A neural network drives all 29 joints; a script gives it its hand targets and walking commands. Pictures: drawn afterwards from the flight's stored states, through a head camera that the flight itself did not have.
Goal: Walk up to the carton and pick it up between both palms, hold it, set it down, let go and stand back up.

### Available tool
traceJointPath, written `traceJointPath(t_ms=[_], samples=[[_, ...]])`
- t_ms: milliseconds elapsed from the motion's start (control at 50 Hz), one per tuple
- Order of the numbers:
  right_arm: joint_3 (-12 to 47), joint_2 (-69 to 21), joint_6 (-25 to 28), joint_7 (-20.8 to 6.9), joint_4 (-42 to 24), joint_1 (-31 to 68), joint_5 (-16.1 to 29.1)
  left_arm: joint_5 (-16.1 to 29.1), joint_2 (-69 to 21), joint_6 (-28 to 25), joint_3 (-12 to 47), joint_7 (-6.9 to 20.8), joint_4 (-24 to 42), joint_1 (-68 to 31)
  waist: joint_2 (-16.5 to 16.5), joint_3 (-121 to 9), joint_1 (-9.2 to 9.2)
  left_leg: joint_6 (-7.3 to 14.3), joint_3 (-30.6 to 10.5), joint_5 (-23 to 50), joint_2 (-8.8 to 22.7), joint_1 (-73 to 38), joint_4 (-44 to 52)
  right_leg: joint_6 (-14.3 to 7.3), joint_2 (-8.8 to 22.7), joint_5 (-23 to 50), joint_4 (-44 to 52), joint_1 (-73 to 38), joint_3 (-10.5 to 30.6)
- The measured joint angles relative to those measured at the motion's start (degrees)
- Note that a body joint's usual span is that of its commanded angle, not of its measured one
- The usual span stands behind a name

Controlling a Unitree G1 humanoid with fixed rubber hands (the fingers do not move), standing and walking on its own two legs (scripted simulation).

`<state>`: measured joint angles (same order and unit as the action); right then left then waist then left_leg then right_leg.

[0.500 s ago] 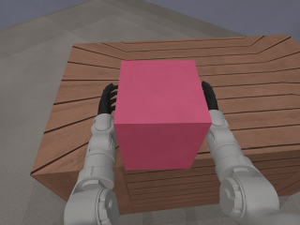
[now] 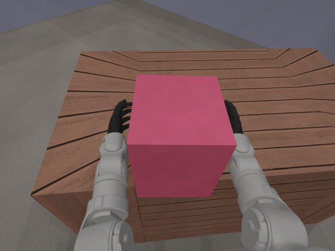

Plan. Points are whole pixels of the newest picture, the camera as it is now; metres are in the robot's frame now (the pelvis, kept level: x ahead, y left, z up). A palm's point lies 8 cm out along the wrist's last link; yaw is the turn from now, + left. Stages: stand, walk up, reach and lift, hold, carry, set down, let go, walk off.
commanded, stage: reach and lift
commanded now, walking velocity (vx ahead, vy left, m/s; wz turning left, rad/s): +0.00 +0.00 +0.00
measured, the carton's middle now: (175, 139) +0.37 +0.02 +0.05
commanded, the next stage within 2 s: none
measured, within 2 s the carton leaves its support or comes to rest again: leaves its support in 0.28 s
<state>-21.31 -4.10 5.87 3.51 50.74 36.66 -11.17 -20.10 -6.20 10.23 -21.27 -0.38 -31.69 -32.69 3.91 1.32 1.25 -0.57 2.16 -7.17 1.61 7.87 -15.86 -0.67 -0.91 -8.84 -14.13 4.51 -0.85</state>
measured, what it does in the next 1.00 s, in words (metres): stands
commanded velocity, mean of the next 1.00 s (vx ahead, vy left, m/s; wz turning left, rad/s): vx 0.00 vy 0.00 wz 0.00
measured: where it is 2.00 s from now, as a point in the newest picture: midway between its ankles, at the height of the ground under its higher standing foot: outside the picture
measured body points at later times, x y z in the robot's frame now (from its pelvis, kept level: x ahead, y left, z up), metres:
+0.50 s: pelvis -0.01 +0.00 +0.00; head -0.02 +0.03 +0.45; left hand +0.38 +0.16 +0.10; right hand +0.38 -0.14 +0.10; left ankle +0.01 +0.12 -0.75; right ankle -0.01 -0.11 -0.75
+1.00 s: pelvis +0.00 +0.01 +0.00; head -0.01 +0.05 +0.45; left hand +0.38 +0.17 +0.13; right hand +0.38 -0.12 +0.12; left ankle +0.01 +0.12 -0.75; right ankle -0.01 -0.11 -0.75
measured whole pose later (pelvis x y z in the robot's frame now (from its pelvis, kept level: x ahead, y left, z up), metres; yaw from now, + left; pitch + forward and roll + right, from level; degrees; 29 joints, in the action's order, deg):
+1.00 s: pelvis +0.00 +0.01 +0.00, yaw +1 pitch -5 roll -1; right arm -5.0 -0.6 -1.7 9.4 41.2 35.3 6.0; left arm -17.3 -3.0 28.5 -14.5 -0.9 -13.3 -31.4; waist 5.5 3.8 -2.7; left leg 0.1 1.6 -8.7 1.4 4.4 -18.6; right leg -0.2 -0.2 -9.1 -13.6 -1.0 -3.7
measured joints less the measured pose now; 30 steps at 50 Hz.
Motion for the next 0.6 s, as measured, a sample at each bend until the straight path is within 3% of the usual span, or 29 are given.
traceJointPath(t_ms=[180, 360, 600], samples=[[1.8, -0.1, 1.4, 0.9, -0.6, -1.5, 0.9, 0.9, 0.1, 0.2, 0.9, -0.3, 1.0, 1.4, -0.5, -0.9, -0.37, 0.0, 0.0, -0.3, 0.1, 0.3, -0.2, 0.0, 0.0, -0.1, 0.3, 0.0, -0.5], [4.8, 1.4, 6.2, 2.6, 1.1, -2.1, 3.1, 1.4, -0.1, -1.2, 2.2, -1.0, 2.5, 1.5, -0.2, -1.0, -0.41, -0.2, -0.1, 0.1, 0.5, 0.1, -0.3, -0.4, -0.2, 0.7, 0.9, -0.5, -1.4], [4.5, 2.3, 2.9, 3.7, 2.9, 1.7, 5.3, 1.7, 1.3, 3.5, 1.7, -0.9, 0.0, -4.4, 0.6, -0.9, -0.13, 0.0, 0.6, 2.0, 0.2, -0.4, 1.3, -0.3, 0.2, 1.5, 0.3, 0.1, -1.3]])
